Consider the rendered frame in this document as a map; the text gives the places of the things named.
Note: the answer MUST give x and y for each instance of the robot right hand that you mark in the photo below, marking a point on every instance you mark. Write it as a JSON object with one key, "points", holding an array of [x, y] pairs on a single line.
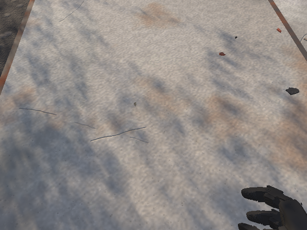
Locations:
{"points": [[291, 215]]}

